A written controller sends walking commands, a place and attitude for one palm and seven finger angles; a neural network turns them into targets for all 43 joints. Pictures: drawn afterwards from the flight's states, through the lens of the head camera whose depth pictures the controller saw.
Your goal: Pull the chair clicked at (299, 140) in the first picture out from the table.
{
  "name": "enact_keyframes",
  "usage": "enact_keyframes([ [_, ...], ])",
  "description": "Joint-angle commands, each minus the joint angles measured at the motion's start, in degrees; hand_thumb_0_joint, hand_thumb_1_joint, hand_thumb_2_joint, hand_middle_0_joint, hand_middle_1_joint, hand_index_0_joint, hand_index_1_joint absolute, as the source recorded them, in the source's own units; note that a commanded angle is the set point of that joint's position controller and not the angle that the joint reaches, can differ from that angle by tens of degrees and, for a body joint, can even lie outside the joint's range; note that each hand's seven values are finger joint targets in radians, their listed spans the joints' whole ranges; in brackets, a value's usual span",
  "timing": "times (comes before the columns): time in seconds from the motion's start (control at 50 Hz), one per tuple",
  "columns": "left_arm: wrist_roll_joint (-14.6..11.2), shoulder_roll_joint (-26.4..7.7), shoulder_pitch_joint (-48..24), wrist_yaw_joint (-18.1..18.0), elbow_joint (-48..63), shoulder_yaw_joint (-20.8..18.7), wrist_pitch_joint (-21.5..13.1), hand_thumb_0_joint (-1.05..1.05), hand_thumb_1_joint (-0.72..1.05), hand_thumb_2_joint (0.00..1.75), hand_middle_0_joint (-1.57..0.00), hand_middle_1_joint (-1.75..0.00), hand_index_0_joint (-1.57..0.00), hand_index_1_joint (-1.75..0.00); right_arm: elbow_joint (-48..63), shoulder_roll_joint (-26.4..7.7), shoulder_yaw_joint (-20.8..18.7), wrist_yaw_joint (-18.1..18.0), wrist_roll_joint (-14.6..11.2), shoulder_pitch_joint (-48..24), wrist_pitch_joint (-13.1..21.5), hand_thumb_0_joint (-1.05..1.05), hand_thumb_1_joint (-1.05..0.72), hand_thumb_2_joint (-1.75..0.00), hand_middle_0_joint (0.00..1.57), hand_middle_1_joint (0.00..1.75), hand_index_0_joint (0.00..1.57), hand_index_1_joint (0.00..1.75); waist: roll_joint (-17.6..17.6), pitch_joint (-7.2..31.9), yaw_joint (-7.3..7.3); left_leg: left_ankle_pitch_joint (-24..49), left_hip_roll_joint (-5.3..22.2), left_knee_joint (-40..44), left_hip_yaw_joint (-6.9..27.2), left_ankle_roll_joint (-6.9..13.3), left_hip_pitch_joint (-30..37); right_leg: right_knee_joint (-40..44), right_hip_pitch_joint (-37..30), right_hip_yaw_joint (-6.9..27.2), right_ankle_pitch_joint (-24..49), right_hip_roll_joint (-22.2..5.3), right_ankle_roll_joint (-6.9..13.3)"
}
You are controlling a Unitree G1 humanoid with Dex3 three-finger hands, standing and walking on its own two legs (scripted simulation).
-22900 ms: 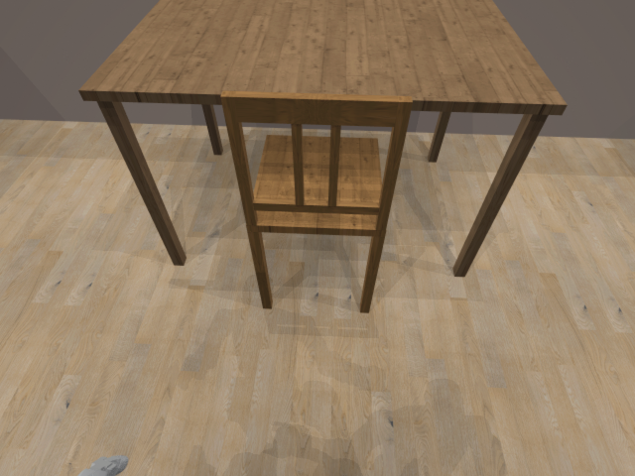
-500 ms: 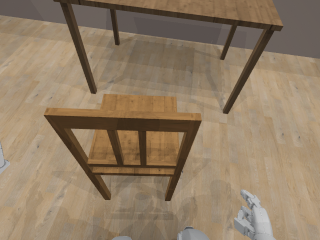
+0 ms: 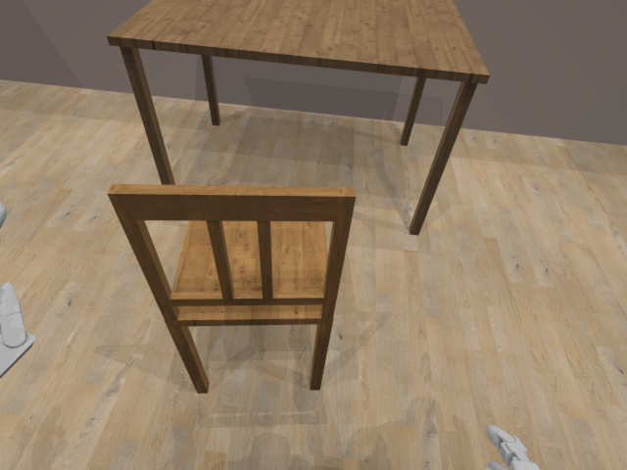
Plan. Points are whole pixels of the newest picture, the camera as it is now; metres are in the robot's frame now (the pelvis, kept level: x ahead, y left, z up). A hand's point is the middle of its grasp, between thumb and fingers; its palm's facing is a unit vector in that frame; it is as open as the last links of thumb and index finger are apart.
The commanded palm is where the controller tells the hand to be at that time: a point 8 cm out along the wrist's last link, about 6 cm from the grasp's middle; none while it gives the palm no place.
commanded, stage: stop stepping back and stand still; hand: left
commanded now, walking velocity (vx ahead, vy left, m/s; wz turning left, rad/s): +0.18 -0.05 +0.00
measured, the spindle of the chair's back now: (221, 260) +0.50 +0.19 -0.11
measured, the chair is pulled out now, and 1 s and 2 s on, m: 0.60 0.60 0.60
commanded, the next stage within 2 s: let the arm hang, fingers relaxed in 0.58 s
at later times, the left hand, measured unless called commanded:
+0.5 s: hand out of the picture +0.16 +0.27 +0.17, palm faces +0.47 -0.76 -0.45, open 7.4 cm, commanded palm +0.10 +0.30 +0.18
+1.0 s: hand out of the picture +0.04 +0.18 -0.17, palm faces +0.09 -0.98 -0.19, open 6.8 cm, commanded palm none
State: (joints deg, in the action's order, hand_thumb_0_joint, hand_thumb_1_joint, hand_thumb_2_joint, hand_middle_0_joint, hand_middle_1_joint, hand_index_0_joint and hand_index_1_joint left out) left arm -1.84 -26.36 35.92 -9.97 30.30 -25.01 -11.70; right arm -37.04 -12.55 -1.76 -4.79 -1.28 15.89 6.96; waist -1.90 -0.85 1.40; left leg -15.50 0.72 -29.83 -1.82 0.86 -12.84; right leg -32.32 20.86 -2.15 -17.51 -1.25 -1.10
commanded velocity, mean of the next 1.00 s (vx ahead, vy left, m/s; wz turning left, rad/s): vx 0.03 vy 0.01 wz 0.00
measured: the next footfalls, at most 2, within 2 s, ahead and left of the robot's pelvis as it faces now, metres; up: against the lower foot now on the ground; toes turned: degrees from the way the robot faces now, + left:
none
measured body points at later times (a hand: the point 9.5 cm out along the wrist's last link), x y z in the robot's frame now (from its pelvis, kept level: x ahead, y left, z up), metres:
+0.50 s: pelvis -0.03 +0.00 +0.00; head -0.05 +0.00 +0.45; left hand +0.13 +0.30 +0.19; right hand +0.13 -0.24 -0.08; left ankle +0.00 +0.11 -0.74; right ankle +0.06 -0.13 -0.73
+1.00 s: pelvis -0.01 +0.00 +0.00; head +0.01 +0.02 +0.45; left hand +0.03 +0.23 -0.15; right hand +0.03 -0.23 -0.14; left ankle +0.00 +0.11 -0.74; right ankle +0.07 -0.13 -0.74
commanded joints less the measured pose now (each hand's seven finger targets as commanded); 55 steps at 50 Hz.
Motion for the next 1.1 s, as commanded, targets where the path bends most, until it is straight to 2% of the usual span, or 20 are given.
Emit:
enact_keyframes([
  [0.0, 0.4, -8.2, -7.3, -1.0, 9.2, -6.1, -3.0, 0.00, 0.90, 0.90, -0.20, -0.30, -0.20, -0.30, 9.0, -6.3, -1.6, 0.1, -0.6, -7.6, 5.0, 0.00, -0.90, -0.90, 0.20, 0.30, 0.20, 0.30, 9.3, -1.3, -0.92, -17.4, 8.4, 13.8, 8.2, 3.3, -16.4, 4.7, -14.6, 3.1, 0.9, -1.5, -0.2],
  [0.04, 0.8, -6.7, -9.5, -0.8, 7.1, -4.8, -3.2, 0.00, 0.90, 0.90, -0.20, -0.30, -0.20, -0.30, 8.2, -7.0, -1.5, 0.5, -0.3, -7.3, 5.3, 0.00, -0.90, -0.90, 0.20, 0.30, 0.20, 0.30, 10.8, -2.9, -0.55, -19.6, 7.3, 14.2, 7.8, 2.9, -16.1, 6.3, -13.3, 3.7, -0.5, -1.3, 0.5],
  [0.1, 1.4, -5.9, -11.8, -0.7, 6.4, -3.6, -2.7, 0.00, 0.90, 0.90, -0.20, -0.30, -0.20, -0.30, 8.1, -6.7, -1.5, 0.8, -0.4, -7.1, 5.1, 0.00, -0.90, -0.90, 0.20, 0.30, 0.20, 0.30, 8.4, -2.5, -0.94, -24.0, 6.9, 14.1, 7.4, 3.2, -17.1, 5.4, -13.1, 4.9, -6.0, -0.6, 0.9],
  [0.18, 1.3, -8.1, -12.1, -0.8, 6.8, -4.9, -2.2, 0.00, 0.90, 0.90, -0.20, -0.30, -0.20, -0.30, 8.2, -6.2, -1.5, 0.8, 0.2, -7.4, 4.5, 0.00, -0.90, -0.90, 0.20, 0.30, 0.20, 0.30, 1.0, -2.4, -1.05, -19.3, 3.4, 7.1, 5.1, 2.5, -10.0, 15.2, -6.1, 11.1, -13.2, -2.4, 2.3],
  [0.24, 0.9, -8.2, -11.9, -1.0, 7.6, -5.4, -2.1, 0.00, 0.90, 0.90, -0.20, -0.30, -0.20, -0.30, 8.1, -5.6, -1.1, 0.8, 0.8, -7.4, 3.9, 0.00, -0.90, -0.90, 0.20, 0.30, 0.20, 0.30, -1.5, -0.3, -0.41, -13.4, 1.6, 2.7, 3.7, 2.1, -4.3, 19.1, -3.4, 15.2, -14.5, -4.9, 3.9],
  [0.28, 0.7, -8.1, -11.0, -0.9, 7.9, -5.6, -2.3, 0.00, 0.90, 0.90, -0.20, -0.30, -0.20, -0.30, 8.2, -5.5, -0.9, 0.8, 0.8, -7.5, 3.8, 0.00, -0.90, -0.90, 0.20, 0.30, 0.20, 0.30, 2.5, 0.7, -0.56, -12.1, 2.1, 5.5, 4.5, 2.1, -3.5, 18.1, -5.0, 13.4, -11.7, -4.6, 3.7],
  [0.38, 0.6, -7.0, -8.9, -0.8, 6.1, -5.5, -2.4, 0.00, 0.90, 0.90, -0.20, -0.30, -0.20, -0.30, 9.2, -5.5, -0.8, 0.7, 0.0, -7.9, 3.7, 0.00, -0.90, -0.90, 0.20, 0.30, 0.20, 0.30, 5.7, 0.4, -1.11, -13.4, 5.0, 12.6, 7.2, 2.6, -7.3, 13.9, -10.5, 9.1, -4.0, -1.9, 1.7],
  [0.5, 1.2, -6.1, -9.6, -0.8, 5.0, -4.0, -2.3, 0.00, 0.90, 0.90, -0.20, -0.30, -0.20, -0.30, 9.6, -5.7, -0.9, 0.5, 0.0, -8.0, 3.8, 0.00, -0.90, -0.90, 0.20, 0.30, 0.20, 0.30, 3.6, -1.1, -0.98, -15.4, 4.8, 13.2, 7.0, 2.1, -8.5, 15.5, -10.1, 9.7, -6.2, -2.0, 1.3],
  [0.64, 1.5, -6.6, -9.4, -1.4, 8.1, -4.5, -2.8, 0.00, 0.90, 0.90, -0.20, -0.30, -0.20, -0.30, 9.5, -5.8, -1.1, 0.4, 0.1, -8.1, 4.5, 0.00, -0.90, -0.90, 0.20, 0.30, 0.20, 0.30, 6.5, 0.7, -1.20, -15.3, 5.1, 14.5, 7.5, 2.1, -8.4, 14.6, -12.9, 9.1, -3.3, -1.8, 1.4],
  [0.66, 5.5, 5.5, -12.8, 7.7, -37.6, 18.8, 7.4, 0.00, 0.90, 0.90, -0.20, -0.30, -0.20, -0.30, -4.9, -13.1, -3.1, 5.8, 1.9, -7.3, 3.5, 0.00, -0.90, -0.90, 0.20, 0.30, 0.20, 0.30, 6.4, -4.8, 2.27, 0.9, 5.4, 4.9, 9.7, 2.0, -11.9, 3.2, -2.0, 3.9, 8.3, -2.6, 2.4],
  [0.68, 4.2, 9.8, -9.6, 9.0, -39.9, 18.1, 11.2, 0.00, 0.90, 0.90, -0.20, -0.30, -0.20, -0.30, -5.4, -6.4, -1.7, 5.4, 1.7, -2.9, 0.3, 0.00, -0.90, -0.90, 0.20, 0.30, 0.20, 0.30, 3.4, 1.1, 0.64, 11.3, 5.4, 5.3, 6.4, 1.7, -7.8, 4.4, -4.8, 4.8, 12.0, -2.2, 1.8],
  [0.7, 3.7, 12.0, -10.4, 9.2, -41.6, 19.5, 12.0, 0.00, 0.90, 0.90, -0.20, -0.30, -0.20, -0.30, -5.5, -4.7, -1.0, 5.2, 2.1, -1.6, -1.0, 0.00, -0.90, -0.90, 0.20, 0.30, 0.20, 0.30, 1.4, 3.6, 0.21, 8.0, 6.0, 5.1, 7.7, 1.9, -7.6, 4.0, -6.0, 4.3, 7.7, -2.6, 2.2],
  [0.74, 3.7, 10.3, -14.4, 9.1, -46.6, 20.0, 12.8, 0.00, 0.90, 0.90, -0.20, -0.30, -0.20, -0.30, -4.5, -5.9, -0.8, 5.3, 2.7, -2.9, -3.3, 0.00, -0.90, -0.90, 0.20, 0.30, 0.20, 0.30, 1.4, -0.7, -0.43, -5.4, 6.7, 9.8, 11.7, 3.3, -13.7, 2.6, -5.8, 4.3, -0.8, -2.0, 2.0],
  [0.78, 4.3, 8.6, -16.7, 8.6, -53.6, 20.3, 12.7, 0.00, 0.90, 0.90, -0.20, -0.30, -0.20, -0.30, -4.7, -6.6, -1.0, 5.4, 3.0, -3.0, -5.1, 0.00, -0.90, -0.90, 0.20, 0.30, 0.20, 0.30, -7.1, -1.9, -1.69, -5.3, 4.0, 8.1, 10.7, 2.8, -12.8, 6.2, -6.2, 6.6, 0.1, -2.3, 2.9],
  [0.8, 4.2, 7.8, -17.4, 8.6, -57.4, 20.7, 12.5, 0.00, 0.90, 0.90, -0.20, -0.30, -0.20, -0.30, -5.8, -6.5, -0.7, 5.4, 2.9, -2.0, -5.4, 0.00, -0.90, -0.90, 0.20, 0.30, 0.20, 0.30, -7.9, -1.3, -1.50, -3.5, 2.7, 6.7, 9.5, 2.5, -10.5, 8.0, -5.8, 8.3, 0.5, -3.2, 3.5],
  [0.82, 4.0, 7.4, -18.0, 8.5, -61.3, 21.2, 12.4, 0.00, 0.90, 0.90, -0.20, -0.30, -0.20, -0.30, -7.3, -6.2, -0.4, 5.3, 2.7, -0.8, -5.5, 0.00, -0.90, -0.90, 0.20, 0.30, 0.20, 0.30, -7.1, 0.0, -1.22, -1.5, 2.2, 6.0, 8.7, 2.3, -7.8, 8.7, -5.5, 9.1, 1.4, -3.7, 3.8],
  [0.9, 3.2, 7.2, -17.4, 8.3, -74.0, 23.0, 11.9, 0.00, 0.90, 0.90, -0.20, -0.30, -0.20, -0.30, -12.3, -5.0, 0.7, 4.7, 2.2, 1.0, -5.4, 0.00, -0.90, -0.90, 0.20, 0.30, 0.20, 0.30, 7.1, 0.3, -1.52, 0.4, 3.2, 8.6, 8.0, 1.9, -5.4, 8.9, -7.5, 8.4, 5.4, -2.7, 3.4],
  [0.96, 3.1, 10.1, -15.6, 7.9, -79.4, 22.6, 11.6, 0.00, 0.90, 0.90, -0.20, -0.30, -0.20, -0.30, -14.8, -2.1, 0.4, 3.9, 2.5, 3.5, -5.4, 0.00, -0.90, -0.90, 0.20, 0.30, 0.20, 0.30, 12.4, 3.1, -1.50, 2.4, 3.7, 8.9, 7.0, 1.7, -2.6, 9.0, -10.0, 6.9, 9.3, -2.8, 3.8],
  [1.02, 2.8, 10.2, -16.5, 8.1, -83.1, 23.6, 11.6, 0.00, 0.90, 0.90, -0.20, -0.30, -0.20, -0.30, -16.9, -1.9, 0.5, 3.6, 2.0, 6.1, -5.8, 0.00, -0.90, -0.90, 0.20, 0.30, 0.20, 0.30, 6.4, 1.3, -1.06, 2.6, 3.9, 8.4, 6.9, 1.8, -2.4, 10.3, -10.2, 7.1, 10.2, -3.4, 4.1],
  [1.08, 2.5, 10.4, -16.7, 8.1, -85.9, 24.2, 11.7, 0.00, 0.90, 0.90, -0.20, -0.30, -0.20, -0.30, -19.1, -1.7, 0.7, 3.4, 1.9, 8.1, -6.0, 0.00, -0.90, -0.90, 0.20, 0.30, 0.20, 0.30, 4.1, -2.0, -0.97, 1.4, 4.3, 9.6, 7.4, 2.2, -3.1, 11.2, -9.0, 6.6, 8.5, -3.1, 4.2],
])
